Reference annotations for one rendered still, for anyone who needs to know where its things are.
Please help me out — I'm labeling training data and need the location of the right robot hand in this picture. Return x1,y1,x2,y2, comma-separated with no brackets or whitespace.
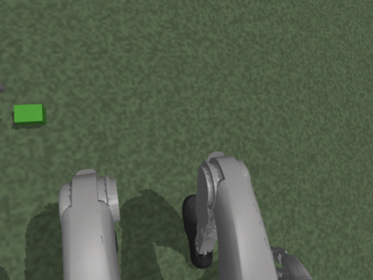
270,246,313,280

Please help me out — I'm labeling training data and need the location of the small box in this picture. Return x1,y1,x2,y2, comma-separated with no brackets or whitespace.
14,104,47,125

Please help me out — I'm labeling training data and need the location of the right robot foot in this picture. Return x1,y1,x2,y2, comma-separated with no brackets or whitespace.
182,195,213,269

